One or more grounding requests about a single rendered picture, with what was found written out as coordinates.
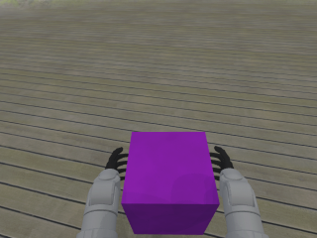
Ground right robot forearm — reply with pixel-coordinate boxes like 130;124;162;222
219;168;269;238

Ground left robot hand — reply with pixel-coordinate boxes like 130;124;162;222
105;147;129;180

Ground right robot hand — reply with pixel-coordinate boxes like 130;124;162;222
209;146;234;180

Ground left robot forearm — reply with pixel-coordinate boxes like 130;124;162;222
76;169;121;238

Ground carton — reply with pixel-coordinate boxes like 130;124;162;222
121;132;220;235

